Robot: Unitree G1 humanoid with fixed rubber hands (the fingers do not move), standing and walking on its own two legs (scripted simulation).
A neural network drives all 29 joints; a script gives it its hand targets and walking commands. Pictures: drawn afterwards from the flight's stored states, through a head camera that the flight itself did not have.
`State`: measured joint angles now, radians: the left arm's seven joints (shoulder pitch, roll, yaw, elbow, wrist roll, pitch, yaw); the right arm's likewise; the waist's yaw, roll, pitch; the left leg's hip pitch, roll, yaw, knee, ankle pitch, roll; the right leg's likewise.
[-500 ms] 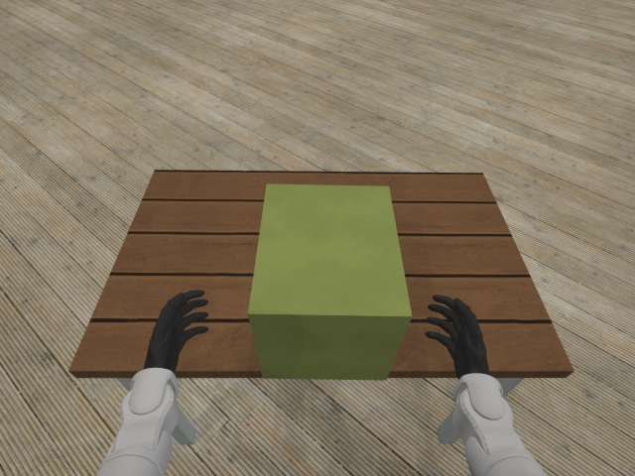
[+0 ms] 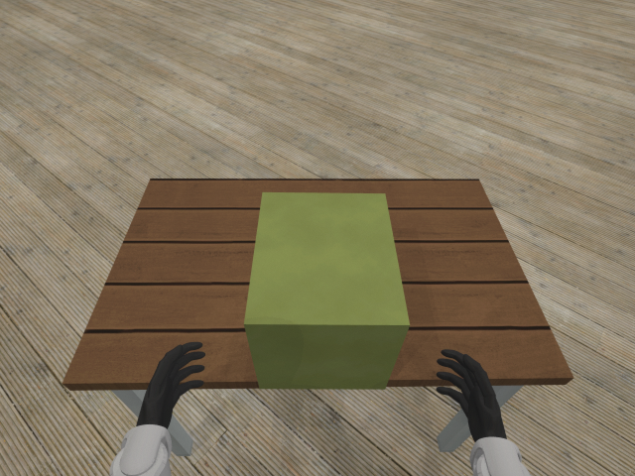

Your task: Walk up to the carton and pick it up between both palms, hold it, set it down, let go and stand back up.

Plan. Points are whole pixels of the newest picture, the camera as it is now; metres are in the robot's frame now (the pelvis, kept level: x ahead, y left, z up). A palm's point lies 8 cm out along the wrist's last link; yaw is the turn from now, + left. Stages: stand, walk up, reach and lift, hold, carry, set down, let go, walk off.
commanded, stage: set down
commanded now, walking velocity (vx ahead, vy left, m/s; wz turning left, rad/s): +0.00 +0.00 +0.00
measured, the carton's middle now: (323, 290) +0.41 +0.03 -0.06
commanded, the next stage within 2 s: let go in 0.74 s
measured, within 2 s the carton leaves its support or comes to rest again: neither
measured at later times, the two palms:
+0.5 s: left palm (168, 433) +0.18 +0.22 -0.05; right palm (509, 443) +0.18 -0.21 -0.05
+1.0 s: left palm (174, 447) +0.17 +0.22 -0.07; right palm (531, 467) +0.16 -0.23 -0.07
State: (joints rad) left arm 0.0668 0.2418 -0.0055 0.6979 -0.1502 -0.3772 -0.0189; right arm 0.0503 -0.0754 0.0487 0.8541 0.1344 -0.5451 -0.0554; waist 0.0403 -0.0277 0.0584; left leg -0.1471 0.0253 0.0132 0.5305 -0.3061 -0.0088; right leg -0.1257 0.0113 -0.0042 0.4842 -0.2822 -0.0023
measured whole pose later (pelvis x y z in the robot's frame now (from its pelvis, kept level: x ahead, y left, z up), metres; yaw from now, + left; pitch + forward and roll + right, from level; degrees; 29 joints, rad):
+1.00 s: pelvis +0.00 -0.01 +0.01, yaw -1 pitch -6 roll +0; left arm 0.18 0.20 0.02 0.54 0.00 0.12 -0.01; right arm 0.15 -0.16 -0.03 0.74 -0.03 -0.19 0.00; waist 0.01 0.00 0.08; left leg -0.04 0.03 0.02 0.37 -0.23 -0.02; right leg -0.04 0.02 0.01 0.36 -0.22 -0.02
